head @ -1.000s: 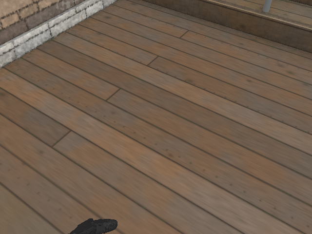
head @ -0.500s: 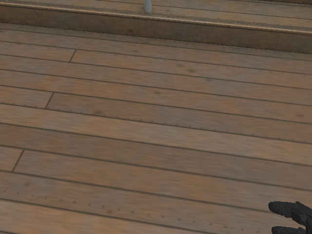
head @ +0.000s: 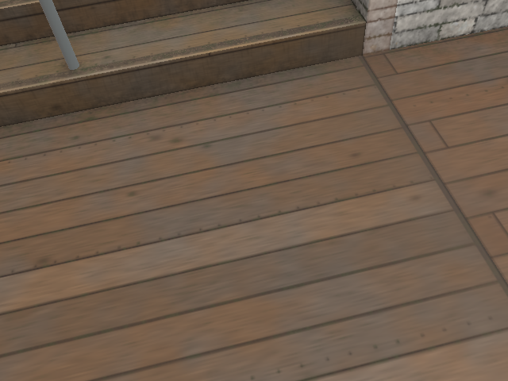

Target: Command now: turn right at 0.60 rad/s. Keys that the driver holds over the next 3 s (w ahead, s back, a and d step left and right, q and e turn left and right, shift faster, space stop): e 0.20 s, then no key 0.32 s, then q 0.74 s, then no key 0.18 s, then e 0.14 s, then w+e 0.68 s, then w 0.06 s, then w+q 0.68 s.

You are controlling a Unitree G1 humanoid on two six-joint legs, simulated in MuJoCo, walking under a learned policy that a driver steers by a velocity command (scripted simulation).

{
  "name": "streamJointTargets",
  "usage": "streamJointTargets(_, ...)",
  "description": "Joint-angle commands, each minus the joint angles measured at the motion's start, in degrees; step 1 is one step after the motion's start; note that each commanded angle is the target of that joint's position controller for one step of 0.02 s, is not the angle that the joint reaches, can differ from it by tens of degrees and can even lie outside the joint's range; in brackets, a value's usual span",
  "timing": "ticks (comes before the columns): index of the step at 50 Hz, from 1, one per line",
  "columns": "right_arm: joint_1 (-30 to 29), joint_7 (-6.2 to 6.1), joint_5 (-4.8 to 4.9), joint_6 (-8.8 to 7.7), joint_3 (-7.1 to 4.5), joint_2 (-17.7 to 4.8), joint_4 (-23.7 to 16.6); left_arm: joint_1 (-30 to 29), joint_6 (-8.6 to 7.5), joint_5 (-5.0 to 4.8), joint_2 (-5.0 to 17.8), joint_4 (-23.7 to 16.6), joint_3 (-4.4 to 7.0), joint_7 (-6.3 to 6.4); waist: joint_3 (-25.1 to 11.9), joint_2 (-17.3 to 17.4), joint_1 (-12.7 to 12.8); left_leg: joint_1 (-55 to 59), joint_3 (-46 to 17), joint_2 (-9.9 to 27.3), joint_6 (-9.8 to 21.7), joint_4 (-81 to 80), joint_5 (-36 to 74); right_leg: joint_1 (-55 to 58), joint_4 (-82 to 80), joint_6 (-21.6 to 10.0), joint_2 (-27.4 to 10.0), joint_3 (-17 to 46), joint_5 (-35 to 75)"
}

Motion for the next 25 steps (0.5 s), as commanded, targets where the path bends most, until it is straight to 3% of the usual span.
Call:
streamJointTargets(1,-2.5,-0.44,-0.94,-0.2,-1.45,-4.2,-4.6,-5.7,-1.41,-0.57,9.3,-6.3,2.92,0.86,-5.7,-9.2,-0.6,-8.1,-3.9,0.0,-1.6,11.0,5.0,6.3,-13.7,-10.0,-12.6,16.8,19.5)
streamJointTargets(4,-2.7,-0.78,-0.38,-0.55,-1.0,-2.7,-5.0,-3.9,-1.43,0.1,7.8,-6.0,2.41,1.49,-7.8,-9.4,-0.4,-6.0,-3.7,-1.3,-2.2,9.5,7.8,6.8,-12.0,-10.1,-10.4,16.2,24.1)
streamJointTargets(9,-6.8,-0.24,0.18,-0.94,0.64,-0.3,-6.8,-1.2,-0.8,-0.15,10.2,-5.3,3.63,2.06,-8.3,-11.2,1.8,-3.1,-4.9,-2.2,-1.3,-4.4,5.1,9.2,-9.9,-10.9,-11.0,21.4,22.6)
streamJointTargets(14,-4.7,0.71,0.89,-1.67,0.5,-1.2,-6.0,-1.8,-0.04,-0.6,9.7,-4.8,3.41,1.99,-9.9,-13.6,2.6,6.4,-3.6,-3.2,-1.0,-16.3,2.0,9.9,-8.2,-10.6,-10.5,24.4,29.2)
streamJointTargets(16,-2.2,1.57,1.08,-2.41,0.41,-0.6,-5.1,-2.3,0.52,-1.44,9.0,-4.4,3.05,1.95,-9.7,-12.4,1.0,12.8,-2.1,-3.6,0.1,-28.9,8.9,9.7,-6.7,-9.1,-8.4,23.8,28.4)
streamJointTargets(17,-0.4,1.89,0.83,-2.77,0.2,-0.9,-4.5,-2.2,0.62,-1.7,8.2,-4.2,2.85,2.09,-9.4,-11.2,0.1,18.8,-2.2,-2.5,1.4,-35.8,16.3,6.7,-5.7,-7.0,-6.7,22.7,22.8)
streamJointTargets(18,1.1,1.82,-0.38,-2.87,-0.33,-3.5,-4.7,-0.2,0.45,-0.85,5.7,-4.1,2.23,2.23,-10.3,-5.3,1.0,26.7,-8.6,5.4,4.5,-37.0,23.4,-0.3,-0.2,-3.4,-3.6,19.0,10.5)
streamJointTargets(19,-0.7,1.53,-1.6,-2.45,-1.09,-7.6,-5.2,1.6,-0.27,0.11,3.0,-5.0,1.47,1.96,-7.7,10.8,4.1,30.3,-21.1,16.8,12.7,-37.4,38.2,-12.8,8.2,0.7,5.3,9.4,-11.3)
streamJointTargets(20,0.0,1.6,-2.05,-2.89,-0.9,-4.9,-5.1,-2.1,-1.09,0.51,8.0,-5.6,2.99,2.1,-7.3,13.4,0.6,24.3,-27.8,22.8,20.8,-39.9,36.8,-13.6,18.6,4.3,3.7,7.2,-21.1)
streamJointTargets(21,-1.6,1.44,-1.67,-3.2,-0.72,-4.3,-6.1,-3.1,-1.1,-0.49,10.6,-4.5,4.15,2.06,-5.9,9.3,0.1,23.3,-25.4,20.6,21.1,-40.5,32.8,-14.1,26.9,5.8,2.9,7.4,-19.0)
streamJointTargets(22,-3.8,1.05,-0.94,-3.15,-0.66,-3.8,-6.3,-2.7,-0.65,-0.77,9.7,-3.2,4.26,2.08,-4.6,6.4,1.0,22.6,-21.5,17.1,18.5,-39.8,29.7,-14.7,30.6,6.9,2.5,7.2,-15.7)
streamJointTargets(23,-6.1,0.8,-0.06,-2.96,0.22,-2.0,-7.0,-2.4,0.21,-0.43,7.9,-2.1,3.84,2.24,-3.6,5.2,1.7,20.9,-18.0,14.5,16.6,-39.7,29.3,-13.6,32.3,7.9,2.0,6.9,-12.9)
streamJointTargets(25,-7.4,0.55,0.15,-2.64,1.45,0.2,-7.0,-0.8,0.8,-0.23,3.7,-0.8,2.49,2.0,-3.5,4.8,2.9,17.9,-11.9,10.6,15.2,-39.5,32.8,-8.4,29.6,8.8,0.9,4.1,-8.7)
Next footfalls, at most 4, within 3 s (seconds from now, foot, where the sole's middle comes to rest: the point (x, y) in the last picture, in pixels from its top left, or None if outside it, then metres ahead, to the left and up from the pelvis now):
0.36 left None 0.05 0.13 -0.77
0.66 right None -0.02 -0.11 -0.77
1.00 left None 0.00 0.16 -0.77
1.54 right None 0.00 -0.05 -0.77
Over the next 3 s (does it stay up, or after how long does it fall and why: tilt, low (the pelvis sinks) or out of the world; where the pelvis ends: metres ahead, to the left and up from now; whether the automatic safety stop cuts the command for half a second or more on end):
stays up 0.59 -0.01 0.00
